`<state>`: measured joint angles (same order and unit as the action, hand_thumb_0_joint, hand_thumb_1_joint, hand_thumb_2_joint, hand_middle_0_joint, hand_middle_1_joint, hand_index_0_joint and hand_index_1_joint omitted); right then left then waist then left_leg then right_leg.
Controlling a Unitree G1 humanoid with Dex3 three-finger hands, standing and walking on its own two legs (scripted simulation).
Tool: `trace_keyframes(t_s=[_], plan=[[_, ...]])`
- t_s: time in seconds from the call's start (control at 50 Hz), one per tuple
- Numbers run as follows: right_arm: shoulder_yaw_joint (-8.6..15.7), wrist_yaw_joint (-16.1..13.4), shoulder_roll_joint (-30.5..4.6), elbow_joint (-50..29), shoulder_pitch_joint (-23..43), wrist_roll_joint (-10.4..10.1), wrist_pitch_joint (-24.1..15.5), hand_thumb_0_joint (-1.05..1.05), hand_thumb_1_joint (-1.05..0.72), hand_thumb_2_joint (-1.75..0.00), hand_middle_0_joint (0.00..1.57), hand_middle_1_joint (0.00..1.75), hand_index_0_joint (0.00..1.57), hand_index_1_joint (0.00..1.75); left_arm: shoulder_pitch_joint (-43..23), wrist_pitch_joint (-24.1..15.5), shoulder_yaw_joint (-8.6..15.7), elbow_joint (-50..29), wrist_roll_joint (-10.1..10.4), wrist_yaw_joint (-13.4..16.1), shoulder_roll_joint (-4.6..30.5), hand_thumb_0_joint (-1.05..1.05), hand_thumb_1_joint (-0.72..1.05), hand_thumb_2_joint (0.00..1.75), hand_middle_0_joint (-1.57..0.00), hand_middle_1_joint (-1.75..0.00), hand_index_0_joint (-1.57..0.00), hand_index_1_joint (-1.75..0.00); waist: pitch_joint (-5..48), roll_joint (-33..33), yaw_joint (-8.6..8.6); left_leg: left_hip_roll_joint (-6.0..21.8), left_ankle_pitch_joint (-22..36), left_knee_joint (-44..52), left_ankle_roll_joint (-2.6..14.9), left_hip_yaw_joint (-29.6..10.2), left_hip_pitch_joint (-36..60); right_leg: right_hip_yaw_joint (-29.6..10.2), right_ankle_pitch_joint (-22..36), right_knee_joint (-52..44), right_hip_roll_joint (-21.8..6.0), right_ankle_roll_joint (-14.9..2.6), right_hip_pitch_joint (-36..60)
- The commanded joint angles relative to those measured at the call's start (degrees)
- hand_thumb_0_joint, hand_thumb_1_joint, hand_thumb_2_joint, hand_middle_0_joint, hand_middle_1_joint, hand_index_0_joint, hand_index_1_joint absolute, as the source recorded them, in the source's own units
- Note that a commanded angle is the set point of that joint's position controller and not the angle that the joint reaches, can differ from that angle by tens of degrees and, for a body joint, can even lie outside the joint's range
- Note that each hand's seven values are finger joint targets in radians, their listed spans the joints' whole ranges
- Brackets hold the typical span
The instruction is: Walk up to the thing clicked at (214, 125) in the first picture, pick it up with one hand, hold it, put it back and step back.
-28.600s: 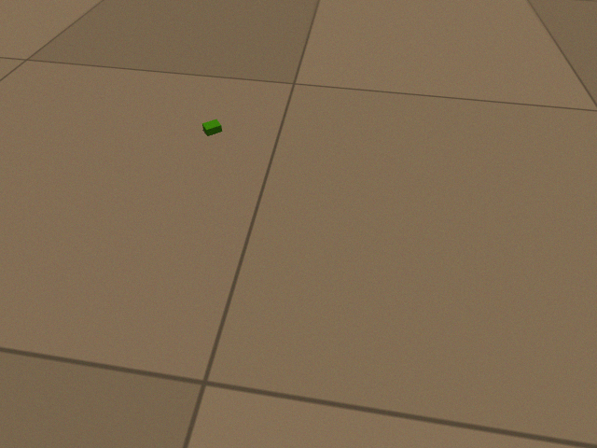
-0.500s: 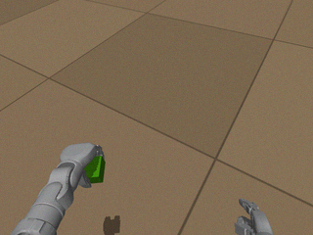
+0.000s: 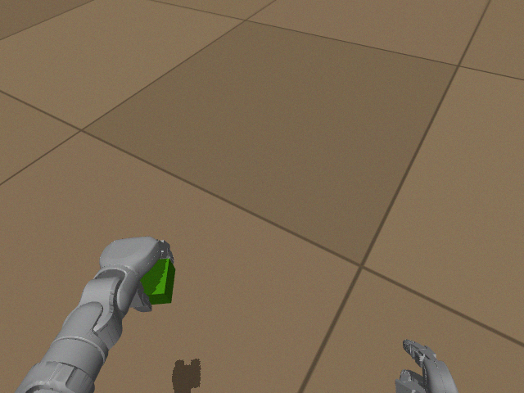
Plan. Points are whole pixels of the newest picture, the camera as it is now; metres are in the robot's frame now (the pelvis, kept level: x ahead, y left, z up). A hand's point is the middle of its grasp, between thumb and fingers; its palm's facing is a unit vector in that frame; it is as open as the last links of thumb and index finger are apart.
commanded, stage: crouch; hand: left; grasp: from above
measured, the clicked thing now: (146, 282) +0.31 +0.23 -0.05
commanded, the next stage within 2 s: none
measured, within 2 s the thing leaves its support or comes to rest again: neither
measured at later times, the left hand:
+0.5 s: hand (155, 301) +0.31 +0.24 -0.14, palm faces -0.43 +0.01 -0.90, open 9.3 cm
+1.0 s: hand (183, 319) +0.36 +0.25 -0.39, palm faces -0.45 +0.00 -0.89, open 9.3 cm
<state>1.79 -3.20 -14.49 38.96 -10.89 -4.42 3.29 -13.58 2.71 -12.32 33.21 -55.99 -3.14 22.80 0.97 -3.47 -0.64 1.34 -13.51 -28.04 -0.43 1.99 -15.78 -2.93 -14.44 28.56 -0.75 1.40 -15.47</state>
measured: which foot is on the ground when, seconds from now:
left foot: down 0.00-1.00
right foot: down 0.00-1.00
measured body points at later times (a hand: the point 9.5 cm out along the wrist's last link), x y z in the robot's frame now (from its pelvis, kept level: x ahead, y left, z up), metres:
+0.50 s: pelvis -0.02 +0.00 -0.05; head +0.05 +0.00 +0.39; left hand +0.33 +0.23 -0.09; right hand +0.10 -0.28 -0.17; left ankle +0.01 +0.13 -0.74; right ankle +0.01 -0.14 -0.74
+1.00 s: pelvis -0.07 +0.01 -0.26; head +0.12 +0.03 +0.15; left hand +0.38 +0.24 -0.34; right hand -0.03 -0.26 -0.39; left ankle +0.01 +0.13 -0.74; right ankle +0.00 -0.14 -0.74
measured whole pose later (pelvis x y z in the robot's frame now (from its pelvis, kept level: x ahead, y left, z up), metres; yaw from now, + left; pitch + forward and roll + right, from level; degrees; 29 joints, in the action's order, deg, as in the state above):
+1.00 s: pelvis -0.07 +0.01 -0.26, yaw -1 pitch +35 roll -4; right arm 2.7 0.7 -12.9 42.7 -13.4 3.0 -1.5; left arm -44.1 -4.0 -0.9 72.6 -66.7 19.3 28.3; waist 11.7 -3.7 9.0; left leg 1.4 -34.9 -103.5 0.3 -2.9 -103.6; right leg -0.4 -36.3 101.4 0.7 2.5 -100.2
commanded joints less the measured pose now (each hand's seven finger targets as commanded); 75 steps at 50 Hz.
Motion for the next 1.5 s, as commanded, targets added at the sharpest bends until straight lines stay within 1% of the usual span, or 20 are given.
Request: trace_keyframes(t_s=[0.0, 0.02, 0.12, 0.24, 0.32, 0.44, 0.58, 0.66, 0.7, 0.76, 0.88, 0.94, 0.98, 1.1, 1.28, 1.32, 1.34, 1.38, 1.44, 1.48], plan=[[2.2, -0.3, -7.0, -8.0, 4.7, 0.3, -2.4, 0.00, -0.91, -0.91, 0.20, 0.30, 0.20, 0.30, -18.7, -0.2, 6.6, -10.6, -0.4, 2.3, 11.6, 0.00, 0.77, 0.48, -1.06, -0.56, -1.12, -0.50, 13.9, 2.1, -0.23, -1.7, 12.0, 2.9, 1.00, 0.4, 7.8, 2.2, 10.3, -3.8, 2.6, -1.85, 1.6], [2.2, -0.3, -7.0, -8.2, 4.8, 0.3, -2.4, 0.00, -0.87, -0.89, 0.20, 0.30, 0.20, 0.30, -17.8, -0.2, 6.4, -10.8, -0.5, 2.1, 11.4, 0.00, 0.69, 0.47, -0.98, -0.52, -1.04, -0.48, 14.0, 2.7, -0.60, -1.7, 12.5, 3.0, 0.99, 0.2, 7.9, 2.4, 10.5, -3.8, 2.7, -1.85, 1.9], [2.2, -0.3, -6.9, -7.9, 4.2, 0.2, -2.1, 0.00, -0.88, -0.90, 0.20, 0.30, 0.20, 0.30, -16.1, -1.4, 6.0, -7.5, -1.1, 3.0, 10.6, 0.00, 0.72, 0.53, -1.08, -0.46, -1.09, -0.45, 12.2, 4.6, 0.23, -1.9, 11.9, 2.3, 1.32, 0.3, 6.7, 2.4, 10.5, -3.7, 2.5, -1.67, 0.7], [2.6, 0.1, -7.0, -6.3, 2.7, 1.3, -1.4, 0.00, -0.88, -0.90, 0.20, 0.30, 0.20, 0.30, -17.5, -4.2, 6.7, 1.6, -3.7, 9.2, 9.5, 0.00, 0.73, 0.52, -1.09, -0.43, -1.11, -0.42, 10.2, 6.1, 1.94, -2.3, 8.5, -2.9, 1.12, 0.3, 0.4, 2.4, 7.5, 0.3, 2.1, -1.65, -5.7], [3.7, 0.9, -7.7, -4.0, -0.1, 2.5, -1.3, 0.00, -0.89, -0.90, 0.20, 0.30, 0.20, 0.30, -25.6, -4.9, 6.4, 5.9, -6.1, 15.2, 9.4, 0.00, 0.77, 0.51, -1.11, -0.48, -1.13, -0.45, 15.6, 3.8, 3.51, -2.2, 7.4, -11.1, 0.53, 0.4, -5.6, 2.2, 7.0, 8.0, 2.2, -1.89, -13.3], [5.1, 2.2, -8.5, -3.2, -4.0, 3.9, -2.2, 0.00, -0.89, -0.90, 0.20, 0.30, 0.20, 0.30, -30.3, -4.9, 5.7, 19.7, -8.9, 21.5, 7.1, 0.00, 0.77, 0.53, -1.12, -0.49, -1.14, -0.47, 22.5, 3.8, 4.95, -1.9, 4.9, -26.8, 0.82, -0.3, -21.9, 2.7, 4.6, 22.2, 2.4, -2.30, -27.2], [5.9, 2.3, -10.0, -1.9, -6.6, 5.4, -3.6, 0.00, -0.89, -0.89, 0.20, 0.30, 0.20, 0.30, -39.3, -4.7, 8.8, 25.3, -9.9, 25.5, 11.5, 0.00, 0.77, 0.56, -1.12, -0.48, -1.14, -0.47, 32.6, -1.9, 5.82, -0.9, -2.3, -39.6, 0.66, -2.7, -35.0, 4.7, -2.8, 37.7, 2.7, -3.32, -45.2], [6.1, 2.0, -10.3, -1.8, -7.9, 6.1, -4.0, 0.00, -0.89, -0.89, 0.20, 0.30, 0.20, 0.30, -43.2, -4.2, 11.0, 25.0, -10.3, 26.4, 14.2, 0.00, 0.75, 0.58, -1.12, -0.47, -1.13, -0.46, 39.2, -3.6, 6.17, -0.7, -4.4, -45.7, 0.70, -3.6, -40.8, 5.4, -4.8, 44.8, 2.7, -3.67, -51.8], [6.0, 1.9, -10.0, -1.2, -8.0, 6.5, -4.4, 0.00, -0.88, -0.89, 0.20, 0.30, 0.20, 0.30, -43.4, -3.6, 10.4, 27.9, -9.7, 26.3, 12.2, 0.00, 0.74, 0.56, -1.10, -0.46, -1.11, -0.45, 38.8, -3.0, 7.71, -0.6, -7.0, -48.3, 0.85, -3.7, -45.5, 5.4, -6.5, 47.3, 2.7, -3.63, -55.3], [6.0, 1.9, -10.6, -1.0, -8.4, 6.8, -4.8, 0.00, -0.88, -0.89, 0.20, 0.30, 0.20, 0.30, -44.4, -3.8, 12.6, 29.3, -10.1, 25.6, 16.6, 0.00, 0.69, 0.53, -1.07, -0.45, -1.08, -0.44, 39.2, -2.5, 7.48, -0.9, -13.2, -51.3, 0.86, -4.2, -52.2, 5.7, -11.5, 50.9, 2.7, -3.75, -59.2], [5.2, 2.6, -10.5, -0.6, -8.8, 7.4, -6.0, 0.00, -0.88, -0.89, 0.20, 0.30, 0.20, 0.30, -49.2, -5.8, 12.8, 30.7, -9.7, 24.5, 16.7, 0.00, 0.73, 0.54, -1.09, -0.46, -1.11, -0.44, 40.2, -2.3, 10.23, -1.2, -19.4, -59.6, 1.25, -5.1, -61.9, 6.5, -17.0, 58.2, 2.8, -3.86, -69.8], [4.8, 3.2, -10.7, -0.3, -8.8, 7.7, -6.5, 0.00, -0.88, -0.89, 0.20, 0.30, 0.20, 0.30, -50.9, -7.5, 14.6, 29.1, -10.9, 24.9, 20.7, 0.00, 0.73, 0.53, -1.08, -0.45, -1.11, -0.43, 43.9, -5.6, 9.50, -1.5, -18.4, -63.3, 0.97, -5.3, -63.0, 6.8, -16.5, 62.4, 2.6, -4.05, -73.0], [4.4, 3.7, -10.6, 0.4, -9.3, 8.1, -6.9, 0.00, -0.89, -0.89, 0.20, 0.30, 0.20, 0.30, -51.4, -8.3, 14.0, 30.6, -11.4, 25.1, 19.3, 0.00, 0.75, 0.54, -1.10, -0.46, -1.12, -0.44, 44.2, -4.5, 10.75, -1.5, -18.0, -66.3, 1.25, -5.1, -65.4, 7.1, -16.1, 64.1, 2.7, -3.88, -75.4], [4.0, 5.3, -11.3, 2.1, -9.7, 9.2, -7.5, 0.00, -0.89, -0.90, 0.20, 0.30, 0.20, 0.30, -54.7, -8.9, 15.8, 29.7, -12.6, 27.1, 22.3, 0.00, 0.73, 0.57, -1.09, -0.47, -1.11, -0.46, 50.2, -10.2, 10.33, -1.2, -12.7, -72.5, 0.97, -4.8, -64.6, 8.2, -12.2, 70.4, 2.7, -3.92, -80.0], [3.7, 6.9, -11.5, 2.7, -9.3, 10.3, -7.1, 0.00, -0.89, -0.90, 0.20, 0.30, 0.20, 0.30, -54.8, -7.8, 15.8, 34.6, -12.8, 27.7, 22.0, 0.00, 0.73, 0.57, -1.10, -0.45, -1.11, -0.44, 47.2, -9.5, 11.56, -0.8, -11.6, -79.3, 1.26, -4.4, -70.1, 9.2, -10.5, 76.2, 3.0, -3.59, -84.6], [3.7, 7.0, -11.6, 2.7, -9.3, 10.3, -6.9, 0.00, -0.90, -0.90, 0.20, 0.30, 0.20, 0.30, -58.0, -8.3, 16.5, 32.4, -12.9, 27.6, 24.4, 0.00, 0.69, 0.55, -1.08, -0.43, -1.09, -0.42, 49.2, -11.1, 11.26, -1.0, -12.0, -80.7, 1.21, -4.0, -71.7, 9.0, -10.3, 77.8, 3.2, -3.71, -84.1], [3.4, 7.1, -11.5, 2.8, -9.1, 10.5, -6.9, 0.00, -0.90, -0.90, 0.20, 0.30, 0.20, 0.30, -55.0, -8.0, 16.5, 35.9, -12.8, 27.6, 23.8, 0.00, 0.72, 0.56, -1.09, -0.45, -1.11, -0.44, 46.1, -10.3, 11.37, -0.9, -12.3, -81.2, 1.27, -4.0, -72.8, 9.0, -10.7, 77.9, 3.1, -3.55, -85.1], [3.3, 7.5, -11.6, 2.9, -8.9, 10.7, -6.9, 0.00, -0.89, -0.90, 0.20, 0.30, 0.20, 0.30, -57.9, -8.4, 15.6, 34.5, -12.2, 27.3, 22.7, 0.00, 0.72, 0.56, -1.10, -0.44, -1.11, -0.43, 45.8, -9.8, 12.65, -0.8, -13.0, -82.7, 1.48, -3.9, -74.7, 9.1, -10.8, 78.8, 3.3, -3.46, -85.8], [3.0, 7.7, -12.1, 3.0, -9.2, 10.8, -6.6, 0.00, -0.90, -0.90, 0.20, 0.30, 0.20, 0.30, -58.4, -9.1, 17.2, 34.4, -12.9, 27.3, 26.6, 0.00, 0.71, 0.54, -1.09, -0.44, -1.10, -0.43, 47.5, -10.9, 11.51, -0.8, -11.4, -84.7, 1.50, -3.5, -75.8, 8.9, -9.4, 80.5, 3.5, -3.38, -85.0], [2.7, 8.0, -12.3, 3.1, -9.4, 11.1, -6.5, 0.00, -0.90, -0.90, 0.20, 0.30, 0.20, 0.30, -56.8, -9.3, 16.8, 38.2, -13.3, 27.0, 24.9, 0.00, 0.75, 0.56, -1.11, -0.46, -1.12, -0.44, 45.4, -9.3, 12.68, -0.7, -11.8, -85.7, 1.51, -3.9, -77.2, 9.5, -10.0, 81.6, 3.5, -3.32, -86.9]])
